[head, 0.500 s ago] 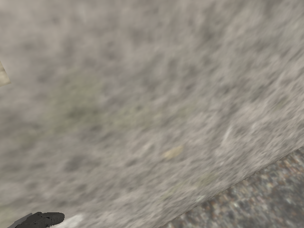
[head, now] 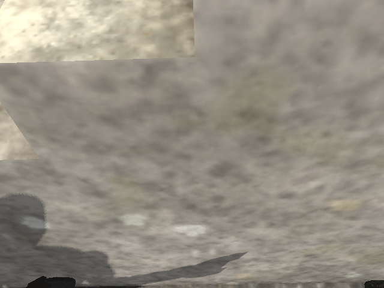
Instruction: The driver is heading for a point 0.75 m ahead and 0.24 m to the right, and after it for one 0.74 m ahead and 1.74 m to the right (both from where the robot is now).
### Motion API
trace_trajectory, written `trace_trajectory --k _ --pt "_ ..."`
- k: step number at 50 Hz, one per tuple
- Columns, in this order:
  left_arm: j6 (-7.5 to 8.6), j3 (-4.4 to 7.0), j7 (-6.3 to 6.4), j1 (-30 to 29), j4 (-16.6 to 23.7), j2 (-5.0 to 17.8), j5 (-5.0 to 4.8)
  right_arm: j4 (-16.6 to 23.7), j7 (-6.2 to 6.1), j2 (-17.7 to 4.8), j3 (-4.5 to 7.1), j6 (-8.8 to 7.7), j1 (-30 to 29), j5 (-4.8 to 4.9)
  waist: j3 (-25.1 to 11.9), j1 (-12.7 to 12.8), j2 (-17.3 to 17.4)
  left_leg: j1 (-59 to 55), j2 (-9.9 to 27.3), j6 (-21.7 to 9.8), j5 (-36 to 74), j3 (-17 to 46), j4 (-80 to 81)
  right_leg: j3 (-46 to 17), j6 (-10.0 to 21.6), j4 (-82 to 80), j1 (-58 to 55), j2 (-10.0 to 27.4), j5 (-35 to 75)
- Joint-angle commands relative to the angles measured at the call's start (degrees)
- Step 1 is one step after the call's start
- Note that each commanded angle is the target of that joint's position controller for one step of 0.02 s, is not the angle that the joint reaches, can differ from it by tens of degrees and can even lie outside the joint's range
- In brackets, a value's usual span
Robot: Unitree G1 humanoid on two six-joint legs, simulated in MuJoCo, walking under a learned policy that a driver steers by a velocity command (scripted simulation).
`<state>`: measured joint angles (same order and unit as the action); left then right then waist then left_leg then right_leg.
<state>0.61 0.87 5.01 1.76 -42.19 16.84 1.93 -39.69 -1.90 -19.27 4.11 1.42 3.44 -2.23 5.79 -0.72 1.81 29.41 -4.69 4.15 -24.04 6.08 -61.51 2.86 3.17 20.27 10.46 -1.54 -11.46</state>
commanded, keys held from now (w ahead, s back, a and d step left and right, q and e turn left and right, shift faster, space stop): shift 0.18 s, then e+shift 0.80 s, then shift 0.02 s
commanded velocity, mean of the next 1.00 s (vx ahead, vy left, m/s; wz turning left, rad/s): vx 0.06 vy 0.00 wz -0.42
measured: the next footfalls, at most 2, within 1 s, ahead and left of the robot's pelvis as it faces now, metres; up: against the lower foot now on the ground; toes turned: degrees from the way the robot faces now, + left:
left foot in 0.18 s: -0.01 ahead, +0.13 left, +0.00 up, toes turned +3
right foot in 0.60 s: -0.02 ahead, -0.09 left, +0.00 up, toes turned -15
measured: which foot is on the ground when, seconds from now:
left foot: up 0.00-0.16, down 0.18-0.60, up 0.62-1.00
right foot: down 0.00-0.32, up 0.34-0.58, down 0.60-1.00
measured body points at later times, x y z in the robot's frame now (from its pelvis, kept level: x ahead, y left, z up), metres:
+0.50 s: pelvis -0.03 +0.03 -0.01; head +0.00 +0.03 +0.44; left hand +0.05 +0.30 -0.14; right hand +0.11 -0.24 -0.12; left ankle -0.05 +0.13 -0.75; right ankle -0.06 -0.07 -0.71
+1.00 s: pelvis -0.08 +0.02 +0.00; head -0.03 -0.03 +0.44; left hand +0.17 +0.24 -0.11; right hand -0.09 -0.31 -0.12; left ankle +0.02 +0.13 -0.71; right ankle -0.06 -0.08 -0.75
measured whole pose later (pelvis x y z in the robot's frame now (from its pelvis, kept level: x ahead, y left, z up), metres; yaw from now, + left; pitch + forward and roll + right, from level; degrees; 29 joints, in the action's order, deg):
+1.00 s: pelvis -0.08 +0.02 +0.00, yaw -33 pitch +0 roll +3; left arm -3.0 5.6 1.1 9.2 -46.2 20.7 0.5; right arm -46.7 -4.1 -19.2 1.7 0.7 1.6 -0.3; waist 8.7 2.9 -1.3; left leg 23.4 -5.4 0.5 -20.0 6.4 -44.8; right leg -16.8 2.8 25.0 17.8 -8.6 -5.5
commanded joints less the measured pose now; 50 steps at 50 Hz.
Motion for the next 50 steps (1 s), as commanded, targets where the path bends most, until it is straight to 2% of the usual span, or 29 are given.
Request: trace_trajectory --k 1,5,7,9,10,11,12,13,15,17,19,21,23,26,28,29,30,31,32,33,34,35,36,37,39,41,45,46,50 --pt "0.32 2.0 -0.89 4.0 0.4 7.7 -0.06 2.2 0.72 -3.6 0.47 0.79 3.0 -0.17 -8.6 0.4 -6.0 -0.1 2.0 1.2 -2.9 -3.8 3.5 -4.6 9.8 2.9 -10.7 13.8 51.7" --pt "0.38 2.35 -2.04 6.5 -1.7 7.5 -0.32 1.3 0.7 -2.5 -0.71 0.2 2.4 0.63 -10.5 2.0 -12.6 -10.3 1.5 -1.5 -4.5 -6.7 21.8 -4.1 7.6 3.6 -11.9 13.4 45.5" --pt "0.07 2.07 -1.53 5.2 -1.6 7.0 -0.69 0.2 0.66 -2.3 -0.82 -0.07 3.4 0.8 -10.7 1.3 -13.3 -15.1 1.6 -3.1 1.2 -8.0 32.3 -4.9 6.3 4.5 -10.5 13.0 38.0" --pt "0.41 1.23 -1.4 5.5 -1.9 4.9 -1.18 -1.3 0.33 -3.1 -0.96 -1.02 3.9 -0.3 -10.6 0.5 -9.4 -26.9 5.3 -5.5 14.2 -4.9 44.9 -5.0 1.5 5.0 -0.9 11.7 19.1" --pt "1.3 -0.56 -1.93 5.1 -1.0 0.5 -0.61 -1.6 -0.21 -3.5 -1.44 -1.31 3.9 -1.05 -12.0 0.9 -3.5 -36.0 14.8 -7.5 26.6 3.9 45.3 -4.3 -1.4 6.2 8.6 9.6 1.9" --pt "1.41 -1.8 -1.91 6.1 -0.8 -2.1 -0.41 -2.0 -0.58 -3.4 -2.23 -1.29 3.1 -0.02 -12.3 0.3 6.2 -26.7 23.1 -13.2 32.4 11.1 45.1 -2.4 -3.8 4.5 5.5 5.5 -13.0" --pt "1.0 -1.72 -1.83 7.2 -3.1 -1.0 -0.23 -2.9 -0.66 0.6 -3.51 -1.82 -0.1 0.28 -9.0 1.8 2.4 -21.8 21.3 -13.9 30.5 7.5 45.6 -4.2 -4.1 4.9 -0.3 6.5 -11.2" --pt "1.18 -1.63 -1.96 8.4 -3.8 -0.5 -0.2 -3.3 -0.85 0.0 -3.53 -2.05 -2.1 0.79 -7.3 3.1 2.7 -21.3 18.4 -11.9 26.8 4.4 44.7 -4.0 -3.9 2.1 -1.0 5.7 -5.1" --pt "1.92 0.18 -2.78 8.2 -4.0 4.2 -0.76 -5.6 -1.61 -5.7 -1.44 -1.95 1.5 1.02 -5.6 1.5 4.6 -25.0 14.6 -9.8 26.4 1.2 42.8 -3.3 -3.7 5.2 3.9 3.8 -0.3" --pt "1.94 1.12 -3.42 10.7 -4.5 5.3 -1.39 -6.4 -1.9 -7.2 -0.14 -0.89 3.5 0.94 -6.4 1.2 5.8 -26.5 16.7 -11.4 31.0 -0.2 41.0 -2.3 -2.4 11.2 8.8 2.7 -3.8" --pt "1.18 1.61 -3.14 9.8 -3.7 4.3 -1.44 -5.6 -2.48 -5.9 0.07 -0.35 3.3 1.07 -6.0 0.0 7.8 -23.5 21.3 -15.7 36.1 0.5 41.7 -1.6 -1.8 23.4 11.5 2.0 -13.0" --pt "-0.04 2.33 -2.5 9.1 -2.5 4.0 -1.12 -4.9 -3.06 -4.9 0.15 -0.1 2.8 1.12 -5.6 0.1 6.1 -21.2 26.3 -20.6 48.3 -0.4 41.6 -2.4 -2.5 37.4 14.1 3.6 -19.9" --pt "-0.81 2.54 -2.1 10.2 -2.3 3.1 -0.65 -4.3 -3.22 -4.0 0.06 0.32 -0.3 0.72 -4.2 2.2 3.4 -20.6 25.3 -20.1 48.8 -4.6 41.3 -2.3 -3.9 37.7 14.7 5.0 -19.4" --pt "-0.97 2.29 -2.61 11.0 -2.1 1.8 -0.48 -4.3 -3.05 -3.7 0.0 0.56 -2.1 0.06 -6.0 2.5 4.4 -23.5 21.8 -16.2 43.5 -9.9 39.1 0.0 -4.3 25.3 11.3 4.9 -15.6" --pt "-0.37 2.67 -3.09 12.4 -2.2 2.5 -0.78 -5.0 -2.57 -4.5 0.25 0.83 -1.2 0.98 -8.1 2.1 4.0 -23.9 21.3 -13.8 38.0 -11.6 35.3 2.4 -3.6 17.5 7.1 3.2 -11.8" --pt "-0.24 3.0 -2.87 16.2 -3.0 2.4 -0.47 -4.9 -2.92 -4.4 0.35 0.62 -2.9 1.41 -9.0 4.4 4.7 -20.7 19.8 -12.1 31.0 -13.4 32.1 2.9 -2.6 12.5 2.0 2.6 -7.9" --pt "0.2 3.77 -2.76 19.4 -4.0 4.3 0.15 -4.7 -2.99 -3.2 -0.12 0.42 -3.3 0.91 -8.8 5.8 0.2 -15.0 16.7 -8.9 19.2 -14.3 24.9 -2.2 -0.5 6.8 -3.2 3.3 -5.1" --pt "0.8 5.0 -2.35 21.2 -3.6 9.9 0.48 -3.7 -2.82 -1.6 -0.87 0.8 -2.5 -0.25 -7.7 6.1 -13.0 -3.0 10.1 -4.0 -4.8 -16.3 12.0 -20.3 3.5 0.5 -7.7 14.5 16.3" --pt "0.35 6.46 -2.34 23.3 -3.3 16.4 1.01 -0.4 -3.06 -0.1 -1.76 1.12 -4.6 0.18 -9.0 7.5 -20.4 4.9 -0.1 -1.9 -19.1 -8.4 -0.1 -40.5 15.5 -5.1 -5.7 24.7 34.2" --pt "-0.33 6.61 -2.27 20.3 -2.8 15.7 0.57 -1.2 -2.83 -1.9 -1.76 0.93 -3.7 0.07 -8.8 5.5 -12.1 3.9 2.5 -1.4 -15.3 -3.2 -5.9 -36.7 18.4 -3.9 -4.4 24.2 35.8" --pt "-0.94 6.37 -2.15 15.6 -1.8 14.2 -0.77 -1.7 -2.49 -2.5 -1.79 0.2 -4.1 0.37 -7.8 3.7 -8.8 3.6 3.8 -1.6 -7.9 -1.6 -5.4 -29.9 17.1 -1.9 -3.2 19.8 32.4" --pt "-1.87 5.91 -2.06 10.0 -1.3 12.5 -0.89 -2.5 -2.48 -3.0 -1.51 -0.69 -4.0 0.69 -6.1 1.5 -5.7 2.7 4.8 -1.2 -1.3 -1.2 -1.9 -24.8 13.3 -1.2 -2.6 14.8 27.9" --pt "-2.34 5.62 -1.74 8.2 -0.6 10.9 -2.0 -2.9 -2.36 -3.7 -1.23 -1.18 -3.3 -0.37 -6.6 1.4 -6.6 2.0 4.0 -1.4 1.6 -1.8 0.8 -23.8 10.6 -1.4 -3.6 12.1 24.6" --pt "-2.53 5.38 -1.68 8.2 -0.9 9.9 -2.29 -3.4 -2.3 -4.0 -1.07 -1.19 -2.9 -0.56 -8.3 1.9 -7.1 1.2 2.8 -1.1 3.2 -2.4 1.6 -23.0 8.9 -1.3 -5.3 10.7 24.1" --pt "-2.48 5.62 -2.81 11.4 -2.5 10.0 -2.63 -3.9 -1.62 -3.9 -1.12 -0.71 -1.5 0.54 -9.6 2.5 -7.8 1.0 1.7 -1.5 3.0 -2.5 4.2 -23.6 7.7 0.2 -8.1 9.8 24.2" --pt "-2.28 6.06 -2.9 12.8 -3.1 10.8 -2.48 -3.2 -1.93 -3.0 -1.48 -0.61 -2.7 1.2 -9.0 3.5 -7.7 0.9 1.1 -2.0 2.5 -2.4 8.3 -26.4 7.6 0.1 -8.4 9.9 20.6" --pt "-2.79 6.83 -3.09 10.7 -2.1 12.9 -1.29 -3.2 -2.97 -4.2 -1.31 -1.03 -4.1 0.87 -7.1 4.5 -9.6 1.0 0.1 -3.1 2.0 -0.3 12.6 -34.8 8.2 -2.3 -5.5 10.1 5.3" --pt "-2.86 7.33 -3.51 9.5 -1.5 14.3 -1.19 -3.5 -2.68 -4.7 -1.4 -1.23 -2.8 1.78 -7.8 4.0 -9.8 0.2 0.5 -3.3 4.8 1.0 13.2 -35.9 7.2 -1.3 -5.8 10.4 6.0" --pt "-3.76 7.17 -3.99 8.7 -1.4 14.4 -1.39 -3.9 -2.14 -5.2 -1.16 -1.53 -0.9 2.49 -7.0 4.2 -10.4 -4.7 -0.4 -4.2 3.6 1.4 19.7 -39.1 5.2 -3.1 -1.8 8.6 -3.9"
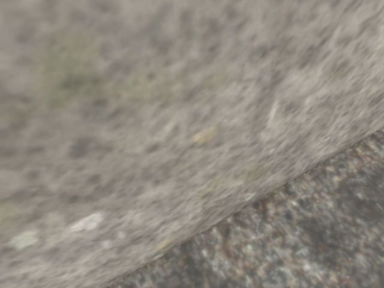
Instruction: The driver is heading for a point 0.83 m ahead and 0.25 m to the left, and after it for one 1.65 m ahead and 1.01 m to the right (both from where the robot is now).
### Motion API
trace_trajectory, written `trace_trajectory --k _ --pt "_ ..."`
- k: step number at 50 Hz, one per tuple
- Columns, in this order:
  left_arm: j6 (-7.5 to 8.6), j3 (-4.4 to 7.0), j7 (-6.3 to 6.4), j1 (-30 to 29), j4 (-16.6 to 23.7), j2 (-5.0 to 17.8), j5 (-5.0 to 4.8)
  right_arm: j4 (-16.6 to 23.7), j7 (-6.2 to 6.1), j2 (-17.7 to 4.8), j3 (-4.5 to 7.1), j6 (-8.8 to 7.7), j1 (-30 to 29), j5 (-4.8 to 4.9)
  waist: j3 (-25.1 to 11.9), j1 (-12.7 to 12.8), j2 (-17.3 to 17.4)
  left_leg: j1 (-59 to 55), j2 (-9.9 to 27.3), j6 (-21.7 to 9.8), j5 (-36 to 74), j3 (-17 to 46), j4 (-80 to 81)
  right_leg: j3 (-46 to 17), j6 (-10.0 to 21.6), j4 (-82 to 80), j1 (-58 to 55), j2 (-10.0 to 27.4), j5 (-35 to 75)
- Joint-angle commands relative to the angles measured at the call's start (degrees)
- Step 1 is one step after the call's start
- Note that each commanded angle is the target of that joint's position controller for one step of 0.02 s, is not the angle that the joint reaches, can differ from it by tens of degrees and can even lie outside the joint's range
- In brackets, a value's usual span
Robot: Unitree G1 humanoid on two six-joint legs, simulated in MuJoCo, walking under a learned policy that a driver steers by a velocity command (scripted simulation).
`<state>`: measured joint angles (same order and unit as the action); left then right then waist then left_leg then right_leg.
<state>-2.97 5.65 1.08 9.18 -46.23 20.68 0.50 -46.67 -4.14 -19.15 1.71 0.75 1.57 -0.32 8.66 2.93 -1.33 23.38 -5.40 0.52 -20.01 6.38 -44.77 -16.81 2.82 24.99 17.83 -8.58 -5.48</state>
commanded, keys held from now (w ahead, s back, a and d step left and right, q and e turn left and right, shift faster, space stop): shift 0.32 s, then w+shift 0.24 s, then w+q+shift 0.44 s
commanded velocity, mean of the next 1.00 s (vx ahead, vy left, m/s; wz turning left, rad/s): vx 0.46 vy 0.00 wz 0.04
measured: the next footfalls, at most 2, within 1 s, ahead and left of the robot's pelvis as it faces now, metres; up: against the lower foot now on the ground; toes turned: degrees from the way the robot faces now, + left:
left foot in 0.12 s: +0.09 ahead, +0.12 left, +0.00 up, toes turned -5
right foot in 0.46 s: -0.06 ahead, -0.06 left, +0.00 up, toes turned -4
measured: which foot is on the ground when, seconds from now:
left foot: up 0.00-0.10, down 0.12-1.00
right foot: down 0.00-0.12, up 0.14-0.44, down 0.46-0.82, up 0.84-1.00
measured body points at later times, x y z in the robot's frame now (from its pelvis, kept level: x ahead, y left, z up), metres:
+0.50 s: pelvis -0.02 +0.03 +0.00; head -0.01 +0.03 +0.45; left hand +0.13 +0.27 -0.13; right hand +0.01 -0.24 -0.14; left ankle +0.02 +0.14 -0.74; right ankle -0.10 -0.05 -0.74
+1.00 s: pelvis +0.03 +0.04 +0.01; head +0.07 +0.04 +0.45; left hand +0.22 +0.30 -0.08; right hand +0.17 -0.22 -0.12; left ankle +0.05 +0.12 -0.74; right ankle +0.04 -0.10 -0.74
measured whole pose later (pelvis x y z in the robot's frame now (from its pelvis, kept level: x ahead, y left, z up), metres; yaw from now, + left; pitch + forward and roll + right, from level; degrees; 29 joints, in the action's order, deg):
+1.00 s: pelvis +0.03 +0.04 +0.01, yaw +9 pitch +3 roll +0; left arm 7.1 -1.9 1.8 -1.8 -45.3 15.3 0.3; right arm -54.1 0.3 -16.0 3.4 -4.8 8.3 0.3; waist 2.1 -2.1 0.2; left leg 13.8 -7.7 -3.3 -4.2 12.0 -16.3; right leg -1.7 -1.3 23.8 13.7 0.8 -12.2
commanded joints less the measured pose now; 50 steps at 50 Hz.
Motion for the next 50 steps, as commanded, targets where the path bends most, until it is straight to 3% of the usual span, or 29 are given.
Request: trace_trajectory --k 1,4,6,7,8,9,11,13,16,19,21,22,23,24,25,26,28,31,35,36,37,39,41,42,43,45,46,48,50 --pt "-0.33 2.26 -0.06 1.2 2.5 10.5 0.3 2.9 0.22 -5.3 1.26 -0.93 1.5 0.62 -9.6 0.7 -7.8 -0.5 0.2 -0.8 -0.8 0.5 5.3 -19.7 5.1 -8.6 -8.0 15.1 -12.9" --pt "-0.52 1.54 -0.89 -1.3 3.1 10.0 1.08 1.5 0.59 -4.9 1.34 -1.79 5.6 0.76 -11.1 -1.1 -9.7 -10.6 0.4 -1.3 1.1 -1.5 15.7 -18.1 2.4 -8.3 -3.6 12.1 -16.5" --pt "0.11 0.68 -1.09 -1.0 2.9 8.7 0.55 0.9 -0.07 -5.4 1.52 -2.39 7.8 0.37 -11.3 -2.5 -6.5 -19.1 3.8 -2.3 4.9 -0.2 25.7 -15.7 -0.2 -5.3 2.3 9.1 -23.9" --pt "0.58 -0.15 -1.21 0.6 3.0 6.5 0.08 1.8 -0.37 -7.7 1.76 -2.66 7.8 -0.19 -13.0 -2.4 1.5 -22.2 12.9 -4.3 -1.0 9.2 31.7 -9.5 -2.6 4.8 5.6 5.6 -26.9" --pt "0.97 0.05 -1.32 -1.3 4.3 6.3 0.39 2.9 -0.16 -13.1 2.92 -2.29 3.8 -1.76 -10.5 -2.8 16.0 -15.2 21.9 -10.8 -6.3 22.8 39.1 5.7 -5.3 25.8 11.1 -4.3 -24.4" --pt "0.88 0.88 -1.02 -1.1 3.4 10.5 2.51 2.9 0.43 -10.5 3.02 -2.07 2.0 -1.45 -9.5 -1.7 9.9 -7.4 23.7 -14.3 3.5 19.3 34.7 5.8 -7.0 38.3 7.3 1.5 -21.4" --pt "0.35 0.48 -1.45 0.8 1.7 8.7 2.5 2.5 1.55 -5.6 1.95 -2.2 1.4 0.25 -9.0 -0.6 5.4 -6.2 18.5 -14.4 17.8 10.2 29.3 6.8 -8.1 45.7 6.0 2.4 -18.7" --pt "-0.11 -0.46 -2.17 -0.1 1.3 6.2 2.36 1.2 1.61 -5.0 1.69 -2.31 4.4 0.3 -7.9 -2.7 6.3 -11.9 14.6 -13.0 23.9 6.5 26.2 8.4 -8.6 41.3 9.3 2.3 -19.3" --pt "-0.78 -1.54 -1.85 -2.4 1.3 3.8 1.26 -2.1 1.49 -6.2 1.82 -2.52 11.2 -0.02 -9.7 -5.5 8.7 -20.0 15.6 -12.7 29.7 8.4 25.2 9.6 -7.6 30.6 8.4 2.2 -24.0" --pt "-0.5 -3.48 -0.97 -2.3 0.0 0.5 0.69 -2.2 1.81 -3.8 0.56 -2.84 7.2 -0.98 -12.2 -5.0 12.2 -14.8 14.5 -9.3 5.6 9.0 32.4 13.6 -5.1 10.9 -4.9 4.7 -22.2" --pt "0.45 -3.63 -0.08 -0.1 -1.8 0.8 0.93 -3.6 1.76 -5.0 1.12 -2.56 8.7 -1.02 -10.4 -4.3 12.8 -12.7 13.3 -7.5 4.5 9.1 32.6 17.3 -2.8 -2.1 -11.0 4.1 -15.6" --pt "1.32 -3.83 0.21 1.9 -2.9 0.5 0.94 -3.9 1.73 -4.8 1.17 -2.81 9.0 -0.42 -9.8 -2.8 10.7 -11.1 12.3 -5.9 5.2 8.3 31.5 18.1 -1.2 -10.2 -15.1 4.3 -9.5" --pt "2.56 -3.79 0.61 1.8 -3.3 1.9 1.24 -3.8 1.92 -3.3 0.92 -3.55 9.1 0.12 -10.2 -3.0 7.6 -7.7 11.4 -3.8 8.8 7.2 29.6 14.3 0.5 -12.4 -19.8 7.9 -7.0" --pt "3.82 -3.73 0.71 4.5 -3.7 3.3 1.67 -2.6 2.59 -0.9 0.26 -4.28 6.9 0.33 -13.0 -1.6 3.1 -3.2 8.1 -3.0 9.2 2.8 21.1 6.5 1.3 -14.2 -25.4 15.2 -10.6" --pt "3.89 -2.44 0.16 2.8 -4.6 7.5 0.9 0.2 2.87 0.9 -0.46 -5.34 2.2 0.9 -9.5 -0.7 -9.7 3.9 3.8 -2.0 6.0 -4.0 19.8 -3.1 4.9 -16.2 -20.9 19.9 -19.3" --pt "4.58 -2.67 -0.1 -0.2 -3.7 5.4 1.11 0.6 3.05 -0.7 -0.41 -5.99 -0.2 0.23 -6.0 -1.1 -9.3 5.8 5.3 -2.1 5.9 -5.1 16.1 -5.3 6.0 -19.2 -19.8 21.8 -20.3" --pt "5.78 -2.95 -0.61 -1.1 -3.7 3.3 1.27 0.5 3.42 -1.6 0.03 -6.77 -0.5 0.18 -4.5 -1.8 -7.5 5.5 5.9 -2.1 5.3 -5.8 12.6 -3.4 6.2 -20.3 -18.6 21.0 -15.3" --pt "7.46 -2.9 -0.74 -3.4 -3.8 2.8 1.33 -0.7 3.96 1.6 -0.43 -7.55 2.3 1.05 -4.9 -4.1 -6.2 0.5 5.4 -3.4 8.1 -6.5 13.7 5.9 4.8 -17.5 -15.9 18.3 -0.8" --pt "9.14 -2.98 -0.83 -4.2 -3.5 3.2 0.71 -2.7 3.71 2.2 -0.48 -7.74 5.9 0.81 -10.8 -5.4 -3.6 -8.7 3.5 -5.0 12.0 -7.3 18.0 12.8 3.0 -7.7 -15.6 16.9 24.0" --pt "9.96 -3.69 -0.75 -5.3 -2.9 2.2 -0.08 -3.6 3.47 1.1 0.05 -7.43 7.7 0.66 -11.5 -6.0 -3.6 -10.4 3.7 -5.8 12.1 -5.8 19.0 14.4 2.0 -4.2 -15.1 16.2 29.7" --pt "10.35 -4.16 -0.62 -5.2 -2.2 1.7 -0.24 -3.9 3.31 -1.0 0.86 -7.24 7.7 0.81 -11.9 -5.0 -0.3 -11.8 4.1 -7.0 13.6 -3.5 18.5 16.1 0.4 -1.5 -14.3 15.1 33.8" --pt "10.19 -4.92 0.43 -7.0 -0.8 2.4 -0.45 -4.1 3.5 -1.7 1.49 -6.98 7.4 1.38 -12.5 -5.3 4.2 -12.9 5.8 -9.0 19.5 2.7 21.8 19.1 -2.8 2.9 -12.8 14.1 30.6" --pt "9.94 -5.0 0.88 -10.2 1.9 3.1 -0.68 -5.7 3.55 -4.3 2.32 -6.72 12.6 0.86 -13.5 -7.1 9.4 -19.7 12.8 -13.1 25.7 15.9 28.5 19.9 -4.4 13.9 -3.5 10.3 18.1" --pt "10.1 -5.29 0.38 -11.7 2.9 1.4 -0.13 -6.2 3.56 -5.8 2.87 -6.37 12.4 0.28 -12.6 -7.1 13.5 -24.3 16.6 -15.8 27.8 23.5 32.5 18.2 -4.8 18.7 6.0 6.2 -6.0" --pt "10.29 -5.89 0.03 -10.3 2.7 0.3 0.91 -6.0 3.75 -5.9 2.95 -6.42 11.5 0.04 -12.6 -5.6 10.0 -25.9 17.0 -16.7 29.2 25.0 32.6 13.7 -4.0 20.0 8.8 7.0 -13.5" --pt "10.9 -6.56 0.1 -8.8 2.6 -1.2 0.19 -3.8 3.85 -5.1 2.93 -6.58 3.1 0.01 -12.5 -2.0 5.0 -21.0 13.7 -13.0 34.0 18.4 31.7 13.4 -3.7 8.3 3.8 8.4 -12.9" --pt "10.79 -6.99 0.31 -9.3 2.7 -2.0 -0.13 -3.5 3.94 -5.0 3.05 -6.42 1.4 0.12 -12.2 -1.7 5.5 -18.3 11.6 -11.4 36.0 15.8 31.5 14.9 -4.0 3.0 0.1 7.7 -12.3" --pt "10.23 -6.32 0.76 -8.1 2.6 -0.6 -0.29 -3.5 4.38 -5.2 3.44 -6.39 2.5 0.32 -15.9 -2.4 7.9 -17.5 9.8 -9.5 30.4 15.6 30.8 16.7 -4.4 -2.0 -5.8 7.0 -7.8" --pt "10.29 -5.86 1.75 -7.4 1.8 -0.3 -0.34 -3.1 4.7 -3.9 3.33 -6.46 3.1 1.55 -17.3 -2.6 4.8 -9.6 7.4 -7.1 18.5 14.8 29.0 16.8 -4.3 -5.6 -15.0 10.4 -1.9"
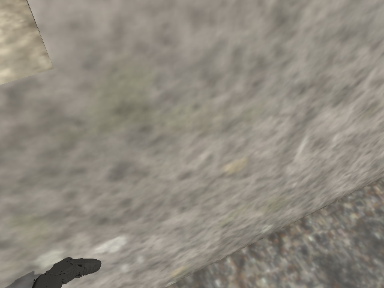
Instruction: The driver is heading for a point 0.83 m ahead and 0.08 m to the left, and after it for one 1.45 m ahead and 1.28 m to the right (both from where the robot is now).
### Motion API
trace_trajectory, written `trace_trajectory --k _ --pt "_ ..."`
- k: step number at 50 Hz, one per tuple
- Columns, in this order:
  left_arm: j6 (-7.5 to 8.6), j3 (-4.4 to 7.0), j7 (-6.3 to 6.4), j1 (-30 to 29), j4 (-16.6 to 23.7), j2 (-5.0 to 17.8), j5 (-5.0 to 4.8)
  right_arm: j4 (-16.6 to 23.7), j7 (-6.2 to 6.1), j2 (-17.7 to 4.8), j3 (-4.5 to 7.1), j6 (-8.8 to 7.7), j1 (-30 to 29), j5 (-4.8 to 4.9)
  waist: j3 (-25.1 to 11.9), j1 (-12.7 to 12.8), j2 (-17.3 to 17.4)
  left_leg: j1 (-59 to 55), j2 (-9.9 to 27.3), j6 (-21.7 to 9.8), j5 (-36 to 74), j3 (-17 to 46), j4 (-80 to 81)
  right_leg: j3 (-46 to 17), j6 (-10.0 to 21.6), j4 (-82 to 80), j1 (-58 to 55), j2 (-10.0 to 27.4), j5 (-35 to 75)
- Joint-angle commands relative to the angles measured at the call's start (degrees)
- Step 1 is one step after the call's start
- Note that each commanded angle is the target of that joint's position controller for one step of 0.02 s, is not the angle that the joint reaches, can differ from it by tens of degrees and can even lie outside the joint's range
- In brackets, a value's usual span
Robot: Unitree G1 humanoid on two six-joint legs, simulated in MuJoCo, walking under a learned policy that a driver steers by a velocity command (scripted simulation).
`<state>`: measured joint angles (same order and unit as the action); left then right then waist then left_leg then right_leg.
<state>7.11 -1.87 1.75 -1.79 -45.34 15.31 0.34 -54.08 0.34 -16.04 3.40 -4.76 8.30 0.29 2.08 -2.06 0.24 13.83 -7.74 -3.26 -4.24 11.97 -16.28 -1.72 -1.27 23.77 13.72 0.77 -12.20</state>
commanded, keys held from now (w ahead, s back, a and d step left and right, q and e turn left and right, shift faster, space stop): w+q+shift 0.16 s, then q+shift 0.24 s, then shift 0.10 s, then e+shift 0.16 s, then w+e+shift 0.34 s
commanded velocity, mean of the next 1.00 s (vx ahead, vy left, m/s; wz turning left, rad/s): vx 0.54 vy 0.00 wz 0.28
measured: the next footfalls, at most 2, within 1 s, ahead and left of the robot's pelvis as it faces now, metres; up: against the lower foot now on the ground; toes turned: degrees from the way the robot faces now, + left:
right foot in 0.02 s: +0.04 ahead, -0.14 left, +0.00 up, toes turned +2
left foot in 0.28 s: +0.07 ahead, +0.15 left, +0.00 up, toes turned -10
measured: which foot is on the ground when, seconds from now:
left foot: down 0.00-0.04, up 0.06-0.26, down 0.28-1.00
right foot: up 0.00-0.00, down 0.02-0.30, up 0.32-0.60, down 0.62-1.00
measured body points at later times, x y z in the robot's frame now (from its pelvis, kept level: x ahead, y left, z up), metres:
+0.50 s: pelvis +0.03 +0.03 -0.01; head +0.10 +0.07 +0.43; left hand +0.10 +0.35 -0.11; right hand +0.26 -0.19 -0.13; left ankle +0.04 +0.12 -0.75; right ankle +0.12 -0.07 -0.72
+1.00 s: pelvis +0.06 +0.04 -0.01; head +0.09 +0.04 +0.44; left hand +0.20 +0.31 -0.09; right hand +0.34 -0.14 -0.08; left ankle +0.03 +0.14 -0.75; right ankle +0.12 -0.06 -0.74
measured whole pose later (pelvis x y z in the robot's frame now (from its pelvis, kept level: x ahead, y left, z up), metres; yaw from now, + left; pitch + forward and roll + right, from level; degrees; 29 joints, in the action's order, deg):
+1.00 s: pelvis +0.06 +0.04 -0.01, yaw +12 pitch +2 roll +2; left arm 2.7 0.8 0.0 2.8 -38.3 13.1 -0.8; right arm -38.5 -3.6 -13.5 -1.4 -2.3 0.0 -2.8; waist 1.7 2.2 -2.3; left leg 11.0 -1.8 -1.8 -11.4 -6.2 -20.6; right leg -8.0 1.7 32.3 20.6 -2.8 -12.5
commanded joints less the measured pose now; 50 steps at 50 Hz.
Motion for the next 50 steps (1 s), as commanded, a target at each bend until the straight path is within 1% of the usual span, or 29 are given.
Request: trace_trajectory --k 1,2,3,4,5,7,8,12,14,15,16,17,18,20,22,25,28,30,32,33,35,36,37,38,39,41,43,47,50 --pt "0.54 1.55 1.64 2.6 1.7 4.8 0.25 5.9 0.2 -5.3 1.09 -1.48 -6.2 1.39 -10.7 2.8 2.3 6.3 8.4 -2.2 -3.6 9.4 -0.2 0.3 0.3 -4.8 -15.6 4.4 6.9" --pt "0.62 2.05 1.98 5.0 1.2 6.5 0.83 7.3 0.37 -4.2 0.65 -1.84 -8.4 1.2 -10.6 4.3 -0.8 13.2 6.5 -1.3 -9.1 8.9 -3.8 -3.1 1.5 -5.2 -20.1 9.1 5.4" --pt "0.14 3.94 1.93 4.7 1.2 11.9 2.76 8.5 0.35 -2.7 0.05 -2.12 -6.7 1.09 -10.1 3.9 -13.6 17.9 2.3 0.9 -12.8 2.8 -11.6 -10.3 4.5 -10.8 -19.3 15.8 -3.9" --pt "-0.25 4.72 2.04 1.9 1.6 11.9 3.49 8.5 -0.28 -2.8 -0.37 -2.06 -6.9 1.06 -8.5 3.1 -17.4 18.9 4.6 1.9 -12.8 -1.4 -18.5 -13.1 6.9 -14.3 -16.4 20.2 -4.7" --pt "-0.43 4.39 2.5 0.8 2.0 9.2 3.03 8.4 -1.01 -4.0 -0.36 -1.6 -7.5 0.39 -7.8 2.9 -13.9 18.7 6.6 2.1 -12.9 -2.5 -23.1 -11.2 8.2 -14.9 -14.4 20.7 -0.6" --pt "-0.8 4.07 2.36 0.0 1.7 7.2 2.32 7.7 -1.28 -2.5 -0.86 -0.62 -4.6 0.39 -7.8 0.7 -6.9 16.4 7.8 2.6 -12.6 -5.0 -25.6 -1.3 7.7 -8.9 -13.9 18.4 26.7" --pt "-0.87 4.15 2.41 0.0 1.7 7.9 2.55 8.7 -1.35 -1.8 -1.22 -0.24 -5.3 0.39 -8.0 1.1 -6.9 15.1 7.1 1.9 -12.1 -6.2 -25.2 2.6 6.7 -4.9 -14.5 17.4 38.0" --pt "-3.0 5.56 2.02 2.0 2.0 11.4 0.23 8.9 -3.01 -1.9 -1.28 1.42 -0.8 -0.08 -10.5 0.2 -7.6 5.9 4.2 0.3 -15.4 -14.2 -19.4 10.5 4.5 9.8 -13.3 16.3 55.7" --pt "-4.37 5.64 1.46 -2.2 4.3 11.1 -1.0 7.1 -3.08 -6.2 0.52 2.1 8.3 -2.12 -9.8 -5.9 -3.1 -6.2 6.1 -3.7 -0.2 -9.4 -13.0 11.5 0.8 26.4 -1.2 12.2 38.8" --pt "-4.92 4.48 0.97 -2.8 6.7 6.2 0.51 6.5 -3.32 -13.4 2.35 2.22 10.4 -3.36 -7.8 -4.6 8.9 -12.8 14.4 -6.2 25.8 4.7 -10.1 11.3 -2.3 36.5 13.6 6.2 -4.9" --pt "-5.72 2.68 0.93 -0.7 9.3 3.1 0.03 8.0 -2.91 -19.3 4.34 2.26 12.4 -3.48 -10.2 -3.3 18.1 -13.1 22.7 -14.8 43.3 22.8 -5.2 3.8 -3.3 42.1 19.7 -2.9 -23.9" --pt "-5.53 2.66 1.25 1.0 7.8 4.6 0.99 9.4 -2.69 -17.5 4.45 2.78 9.8 -3.25 -9.6 -2.0 7.6 -13.0 22.5 -15.8 39.7 20.2 -4.6 -1.6 -3.1 43.3 19.4 -0.5 -21.6" --pt "-5.08 2.94 1.66 0.8 7.5 5.8 1.2 11.1 -2.7 -14.6 3.89 3.64 3.9 -2.69 -6.7 0.2 4.2 -8.4 18.8 -13.5 34.0 14.7 -5.5 -1.9 -2.5 38.6 17.4 0.1 -16.5" --pt "-4.87 3.42 2.69 -0.5 7.7 6.9 1.17 13.4 -2.96 -11.1 2.91 5.21 -2.8 -1.9 -3.5 1.6 5.8 -4.4 13.8 -8.3 32.0 11.0 -4.8 0.6 -1.3 26.5 13.1 -2.3 -12.7" --pt "-5.77 3.56 2.97 3.3 6.1 7.5 1.56 13.1 -2.69 -11.2 2.86 5.34 -1.2 -1.45 -9.0 1.2 6.4 -8.7 14.8 -7.3 35.0 10.0 -7.1 0.8 -0.5 22.9 9.6 -2.3 -11.0" --pt "-5.85 2.64 4.05 3.2 7.4 5.3 0.65 12.6 -2.61 -10.7 2.68 5.66 0.0 -1.17 -10.2 0.0 7.9 -7.9 16.5 -6.4 25.4 13.5 -7.6 -0.7 0.6 17.1 6.6 -1.3 -7.9" --pt "-6.81 1.45 3.9 6.4 5.9 2.2 1.03 13.3 -2.56 -6.6 0.22 6.1 -3.3 -1.95 -8.4 0.4 5.4 1.7 17.7 -5.1 5.9 13.5 -2.4 0.3 0.6 10.0 -3.4 0.6 -6.3" --pt "-6.87 0.62 3.27 9.0 4.4 -0.4 1.81 11.6 -2.51 -3.4 -2.22 5.7 -4.2 -1.91 -7.7 1.9 2.8 7.1 14.2 -2.3 -13.6 12.1 0.0 0.6 0.5 -2.0 -13.7 1.7 0.5" --pt "-6.13 1.03 2.66 7.8 4.8 3.0 3.08 9.4 -2.01 -4.0 -3.11 4.99 -0.7 -1.73 -6.1 0.5 -2.5 9.8 9.6 0.7 -25.8 6.6 -0.7 -10.7 3.3 -6.8 -12.7 8.8 -6.4" --pt "-5.95 1.79 2.18 9.5 4.4 5.0 2.58 8.6 -2.02 -6.6 -2.3 5.28 -1.5 -2.27 -2.8 1.7 -3.9 1.3 6.9 1.8 -19.7 1.3 -7.1 -16.5 6.8 -12.9 0.3 11.6 -14.7" --pt "-5.51 1.91 1.52 5.3 4.3 5.2 1.23 11.2 -1.8 -4.2 -2.9 4.71 -6.2 -3.29 0.5 -1.1 -8.0 -9.2 6.7 3.5 -8.5 -3.6 -8.4 -19.2 6.1 -18.3 12.4 10.0 -21.6" --pt "-5.45 1.96 1.12 3.5 5.9 4.5 0.19 13.1 -1.28 -3.0 -3.33 4.0 -9.0 -2.55 0.2 -0.9 -10.2 -10.8 7.5 3.5 -6.1 -4.5 -8.0 -18.7 5.2 -18.5 13.6 8.9 -17.3" --pt "-5.31 2.35 0.52 2.8 7.4 4.7 0.32 13.3 -1.29 -3.1 -3.38 3.6 -7.8 -2.14 -1.5 -1.0 -11.5 -11.0 8.0 3.6 -4.9 -5.6 -7.6 -18.6 4.8 -17.6 11.6 8.6 -13.1" --pt "-4.95 2.73 0.03 2.7 8.6 4.6 -0.4 13.7 -1.97 -3.0 -3.58 2.9 -7.0 -1.57 -3.3 -0.8 -11.5 -10.3 8.8 3.1 -4.3 -6.5 -6.7 -18.7 4.9 -16.0 8.4 8.2 -8.7" --pt "-4.57 3.84 -1.24 2.7 8.9 6.7 -0.04 13.4 -2.56 -3.6 -3.72 2.54 -6.9 -2.57 -6.3 0.1 -9.6 -10.8 8.8 3.1 -4.6 -6.8 -6.1 -19.0 4.7 -14.4 6.4 7.0 -10.4" --pt "-4.0 3.99 -2.2 3.5 9.5 4.8 -1.03 14.8 -3.13 -3.5 -3.61 1.77 -7.0 -2.37 -6.9 1.1 -6.9 -11.5 10.3 2.5 -7.4 -7.9 -5.4 -18.4 4.6 -12.8 7.9 5.5 -11.9" --pt "-3.59 3.69 -2.5 2.4 10.5 2.5 -1.12 16.9 -3.54 -2.5 -3.84 1.14 -9.0 -2.28 -6.1 1.8 -2.5 -11.2 12.7 1.9 -7.5 -7.1 -3.0 -17.3 4.3 -9.4 9.7 3.5 -9.5" --pt "-3.26 3.29 -1.94 4.0 10.9 -0.1 -1.44 20.5 -4.2 -4.3 -3.07 1.26 -14.7 -3.47 -7.3 5.4 9.6 -7.5 20.9 -2.7 -2.8 -3.8 4.4 -8.4 2.9 7.8 7.6 -2.7 -1.2" --pt "-3.95 3.64 -1.33 5.4 11.3 1.2 -1.13 22.2 -4.39 -3.7 -3.01 1.66 -15.9 -3.07 -10.2 6.5 6.3 -7.8 24.2 -5.3 14.4 -8.4 -0.7 -5.8 3.4 14.9 6.0 -0.9 -2.3"
Keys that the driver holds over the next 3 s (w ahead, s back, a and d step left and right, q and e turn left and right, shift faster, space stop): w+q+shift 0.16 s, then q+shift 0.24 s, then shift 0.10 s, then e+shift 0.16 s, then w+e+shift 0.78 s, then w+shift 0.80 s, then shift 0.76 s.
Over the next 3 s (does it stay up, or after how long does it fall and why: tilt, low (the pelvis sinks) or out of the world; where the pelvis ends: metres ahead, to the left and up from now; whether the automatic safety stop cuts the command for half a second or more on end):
stays up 0.05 0.08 -0.02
